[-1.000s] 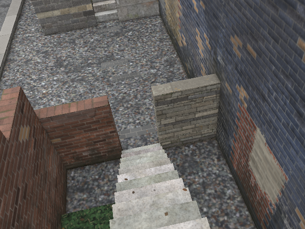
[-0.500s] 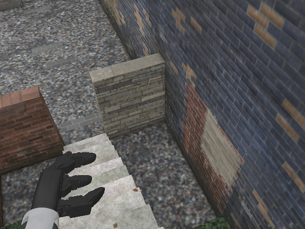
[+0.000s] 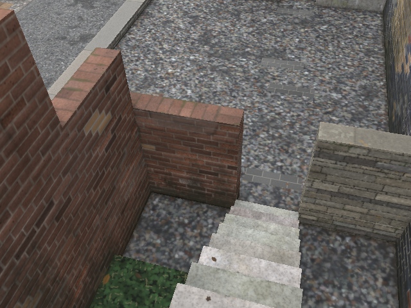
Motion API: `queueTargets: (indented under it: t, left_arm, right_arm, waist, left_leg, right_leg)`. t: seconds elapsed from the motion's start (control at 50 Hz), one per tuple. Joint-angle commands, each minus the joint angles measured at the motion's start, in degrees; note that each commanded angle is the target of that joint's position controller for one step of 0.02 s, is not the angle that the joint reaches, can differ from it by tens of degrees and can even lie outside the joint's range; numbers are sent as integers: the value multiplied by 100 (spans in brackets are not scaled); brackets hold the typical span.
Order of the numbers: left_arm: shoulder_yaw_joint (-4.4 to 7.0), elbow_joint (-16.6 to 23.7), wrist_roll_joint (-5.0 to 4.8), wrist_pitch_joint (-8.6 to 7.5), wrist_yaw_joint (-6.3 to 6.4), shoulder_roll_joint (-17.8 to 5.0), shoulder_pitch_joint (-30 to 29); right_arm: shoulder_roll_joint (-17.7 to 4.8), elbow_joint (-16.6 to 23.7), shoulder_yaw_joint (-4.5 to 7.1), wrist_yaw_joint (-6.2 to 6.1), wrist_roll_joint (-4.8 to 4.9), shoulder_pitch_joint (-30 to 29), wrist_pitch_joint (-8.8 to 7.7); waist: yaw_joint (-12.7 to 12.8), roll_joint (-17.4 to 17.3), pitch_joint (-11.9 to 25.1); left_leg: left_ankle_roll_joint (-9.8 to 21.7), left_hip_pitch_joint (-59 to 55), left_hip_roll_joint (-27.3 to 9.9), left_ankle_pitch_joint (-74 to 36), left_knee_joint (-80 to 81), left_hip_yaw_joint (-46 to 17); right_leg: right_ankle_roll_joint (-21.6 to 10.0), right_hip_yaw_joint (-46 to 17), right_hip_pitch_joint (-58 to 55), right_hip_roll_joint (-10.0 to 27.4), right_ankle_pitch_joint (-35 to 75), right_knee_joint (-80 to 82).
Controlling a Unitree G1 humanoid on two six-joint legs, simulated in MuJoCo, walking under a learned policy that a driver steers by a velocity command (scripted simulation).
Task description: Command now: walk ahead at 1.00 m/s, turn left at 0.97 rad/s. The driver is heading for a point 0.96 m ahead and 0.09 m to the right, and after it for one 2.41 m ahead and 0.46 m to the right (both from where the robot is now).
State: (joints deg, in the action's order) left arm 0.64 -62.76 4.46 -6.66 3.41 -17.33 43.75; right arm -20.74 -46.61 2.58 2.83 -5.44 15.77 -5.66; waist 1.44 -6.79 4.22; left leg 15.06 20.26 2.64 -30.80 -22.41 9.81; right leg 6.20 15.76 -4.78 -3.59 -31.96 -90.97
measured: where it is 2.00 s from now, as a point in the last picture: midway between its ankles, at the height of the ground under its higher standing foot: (259, 218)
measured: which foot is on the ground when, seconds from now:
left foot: up 0.00-0.02, down 0.04-0.24, up 0.26-0.42, down 0.44-0.66, up 0.68-0.72, down 0.74-0.78, up 0.80-1.00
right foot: up 0.00-0.24, down 0.26-0.34, up 0.36-0.52, down 0.54-0.86, up 0.88-1.00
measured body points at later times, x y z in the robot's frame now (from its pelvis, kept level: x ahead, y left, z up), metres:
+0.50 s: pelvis +0.46 -0.06 -0.58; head +0.44 -0.07 -0.13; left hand +0.15 +0.03 -0.67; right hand +0.79 -0.17 -0.58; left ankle +0.42 +0.00 -1.10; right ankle +0.56 -0.16 -1.25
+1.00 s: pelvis +1.04 -0.06 -0.90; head +1.19 -0.01 -0.47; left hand +0.83 +0.29 -0.91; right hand +1.22 -0.48 -0.82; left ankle +1.14 +0.04 -1.65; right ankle +0.81 -0.18 -1.42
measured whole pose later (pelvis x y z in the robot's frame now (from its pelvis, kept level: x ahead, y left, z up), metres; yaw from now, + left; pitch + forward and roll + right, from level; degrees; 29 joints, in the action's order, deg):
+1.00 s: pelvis +1.04 -0.06 -0.90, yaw -22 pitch +4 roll -13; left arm 5.2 -60.6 -5.5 -1.4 1.6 -20.1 54.6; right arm -40.2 -30.6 9.6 0.4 12.9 2.8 -16.4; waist 8.9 -2.1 -11.8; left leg -3.0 22.5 -11.5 -24.3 -26.0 -14.8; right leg 0.6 -4.1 23.8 -15.9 -36.9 -86.8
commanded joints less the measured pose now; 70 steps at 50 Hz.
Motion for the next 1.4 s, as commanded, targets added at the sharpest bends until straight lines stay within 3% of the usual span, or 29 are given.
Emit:
queueTargets:
  t: [0.02,0.04,0.06,0.08,0.12,0.26,0.3,0.34,0.36,0.48,0.58,0.68,0.74,0.76,0.78,0.8,0.82,0.84,0.9,0.92,0.94,1.02,1.08,1.14,1.26,1.3,1.34,1.38,1.4]
  left_arm:
    - [155,632,29,74,4,-862,-2470]
    - [262,810,47,-45,-46,-981,-2971]
    - [160,2144,-1466,-323,46,-1048,-2989]
    - [260,2807,-1809,-513,-56,-814,-1512]
    - [522,1309,-965,319,-703,-1469,-468]
    - [184,-424,-1310,61,-756,518,2814]
    - [460,206,-1245,305,-877,-1207,-152]
    - [274,824,-1328,284,-673,733,-970]
    - [691,448,-933,147,-683,-585,-489]
    - [-16,1639,-1089,862,-729,1514,-1103]
    - [197,887,-1200,903,-509,579,475]
    - [791,1152,-1115,598,185,95,-1138]
    - [1147,856,-771,-68,8,-1012,534]
    - [1051,1139,-998,-158,53,-617,146]
    - [1313,737,-49,-297,263,-1472,1539]
    - [1338,60,-98,-369,410,-2091,3913]
    - [1182,-250,-1187,-420,387,-1967,3733]
    - [861,-198,-1143,-232,278,-912,3474]
    - [540,182,-1436,141,-119,-190,106]
    - [714,1393,-759,247,-381,-1304,-2489]
    - [652,1769,-672,168,-385,-1446,-3661]
    - [171,2354,-919,529,-166,-286,-2526]
    - [47,3239,-1399,415,-321,-190,-1464]
    - [493,1157,-1219,244,-529,-687,-597]
    - [809,441,-1492,173,-490,-807,-282]
    - [415,915,-811,-224,-477,-252,-1265]
    - [949,1484,-468,134,-338,-1726,-5323]
    - [-169,1565,-772,-37,-544,2026,-4900]
    - [27,1069,-549,224,-574,1196,-4731]
  right_arm:
    - [-299,-1081,79,-326,-92,2762,95]
    - [-718,-1259,103,-446,-111,3311,-60]
    - [-1704,-1547,523,-468,877,4769,-312]
    - [-2488,-1782,1101,-849,1088,3823,-228]
    - [428,84,308,-666,920,248,-235]
    - [1220,1235,-253,-736,1558,-2753,141]
    - [1571,2076,-316,-329,955,-378,241]
    - [2135,2102,-706,-585,819,-1706,257]
    - [1801,1197,-406,-318,759,141,214]
    - [1150,1499,-379,-33,920,-1716,277]
    - [1040,2032,-478,-76,1182,-2200,-30]
    - [-80,929,-148,-375,1790,-209,-652]
    - [-1781,1672,286,-786,1423,-1063,-348]
    - [-2152,1704,379,-853,1086,-1552,-82]
    - [-2048,1596,334,-994,1297,-1478,-120]
    - [-1615,2091,323,-899,1598,-2724,-202]
    - [-1526,2597,500,-1026,1758,-3503,-361]
    - [-1074,3036,234,-1220,1524,-4774,-511]
    - [-41,2286,73,-745,1553,-1024,-1492]
    - [-422,913,212,-389,1874,2172,-1346]
    - [316,-152,116,-102,2215,3607,-1040]
    - [-1139,-855,323,-90,1756,2936,-644]
    - [-2509,-588,674,39,703,-451,-173]
    - [-490,-869,63,114,998,1272,-610]
    - [83,-37,-189,-376,1207,-1663,-196]
    - [-497,115,-104,-188,1258,-675,-80]
    - [296,491,-222,-170,826,1440,437]
    - [-108,-1813,36,-71,994,4274,637]
    - [238,-2431,178,110,474,5320,519]
  waist:
    - [-1731,-451,-1625]
    - [-1823,-639,-1862]
    - [-1735,-1331,-1396]
    - [-761,-4213,468]
    - [748,2917,-325]
    - [2846,2187,-1247]
    - [-498,6037,-2146]
    - [513,406,-2780]
    - [-179,2157,-1041]
    - [-129,-2810,-1591]
    - [708,2671,-2631]
    - [-197,28,-2193]
    - [1437,2863,-502]
    - [1424,1817,-1359]
    - [1274,-1030,-2754]
    - [2867,-855,-3221]
    - [3699,5060,-2353]
    - [3828,3531,-2496]
    - [-296,-1497,-2647]
    - [-2103,-2743,-663]
    - [-2771,185,-87]
    - [-1073,1424,372]
    - [294,-4888,1430]
    - [167,-195,-498]
    - [1758,-50,-652]
    - [1039,601,-2070]
    - [-1940,5410,-1385]
    - [-1807,1882,-703]
    - [-2366,1153,-126]
  left_leg:
    - [87,-3787,-584,-1346,1795,-801]
    - [-184,-5204,-446,-2178,848,-637]
    - [-706,-7313,-373,-5389,-1111,-1950]
    - [1334,-9990,-2593,-2345,-2495,-5659]
    - [1210,-2813,-967,2510,-878,-4095]
    - [-713,4195,980,7751,-9777,-51]
    - [-971,3543,1330,8002,-8752,-416]
    - [-1013,3592,512,8576,-8068,654]
    - [-1191,888,290,6693,-6803,-744]
    - [-381,3953,-2421,8690,-2494,-1477]
    - [-1438,2217,-54,6866,-7227,838]
    - [-2220,46,-885,3229,-5215,-314]
    - [-2809,1713,-110,5689,-2944,-1227]
    - [-2370,991,-74,6885,156,-2246]
    - [-4006,2824,995,1080,-2058,358]
    - [-5161,6127,1626,-1402,-5588,487]
    - [-3449,8341,773,6087,-9565,-1912]
    - [-2380,8488,-376,10421,-7204,-2608]
    - [-1635,1427,97,7460,-2995,113]
    - [-1191,-4727,-1221,3371,-1958,-2239]
    - [-1010,-6544,-1844,803,-3066,-3082]
    - [-2099,-4782,-1791,-2783,1403,-2622]
    - [-1526,-2421,-1638,5289,-368,-2662]
    - [-1506,-411,59,5320,-1282,-90]
    - [-2263,4239,-890,8790,-8202,39]
    - [-1183,3578,-543,9447,-7288,0]
    - [-1635,908,-928,4178,-4803,-1377]
    - [-2101,-478,-424,3445,-2619,-1124]
    - [-2332,-1436,790,3329,-3203,235]
  right_leg:
    - [114,-352,5133,-45,-1889,-2453]
    - [-57,-634,7103,-427,-2828,-2918]
    - [-184,-918,8948,-75,-3516,-4340]
    - [-118,-4126,10584,1149,-2195,-1276]
    - [417,-3005,6130,1291,-16,1576]
    - [115,-2715,-1659,1212,6423,6067]
    - [-649,-7211,1977,912,3269,7960]
    - [-493,-4262,3376,163,5388,7491]
    - [-906,-6729,4612,419,2634,7868]
    - [-646,-1886,3516,-518,2545,1484]
    - [-721,-4855,4862,-288,3764,7120]
    - [160,-1327,4762,-1151,2137,3376]
    - [144,-2914,-1659,-893,6886,4941]
    - [728,-3151,-853,-1193,6891,4149]
    - [356,-579,-1270,-1808,3397,4194]
    - [-1032,-1703,-4041,-1191,490,5785]
    - [-1653,-5266,-5877,336,4839,5118]
    - [-743,-5657,-5012,299,4514,4976]
    - [224,-3083,3969,-1683,4001,2571]
    - [-147,-3233,7546,-1745,-902,398]
    - [-404,-3169,9400,-1049,-2924,-220]
    - [-1000,-380,5382,-898,-2434,-1609]
    - [-809,-2318,5438,762,2199,3682]
    - [115,-5,2422,-876,5997,4686]
    - [-834,-3266,-228,791,6082,4518]
    - [-546,-2282,1055,-425,3197,6387]
    - [-1863,-5051,5878,1308,-1195,7159]
    - [-1696,-1268,4106,62,1946,5275]
    - [-1331,-499,3784,-289,2200,5368]
Velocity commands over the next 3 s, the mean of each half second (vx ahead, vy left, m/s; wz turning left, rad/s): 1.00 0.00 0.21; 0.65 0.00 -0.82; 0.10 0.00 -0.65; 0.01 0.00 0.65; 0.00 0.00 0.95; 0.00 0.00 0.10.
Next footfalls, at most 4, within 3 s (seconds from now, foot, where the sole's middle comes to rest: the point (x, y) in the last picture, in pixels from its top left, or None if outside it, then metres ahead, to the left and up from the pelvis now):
0.04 left None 0.01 -0.01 -0.90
0.26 right None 0.37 -0.13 -1.14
0.44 left None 0.44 0.01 -1.15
0.54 right None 0.62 -0.14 -1.35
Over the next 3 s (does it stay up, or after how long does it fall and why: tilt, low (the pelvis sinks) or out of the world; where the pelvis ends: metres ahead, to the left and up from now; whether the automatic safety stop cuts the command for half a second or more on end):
stays up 3.10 -0.74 -2.42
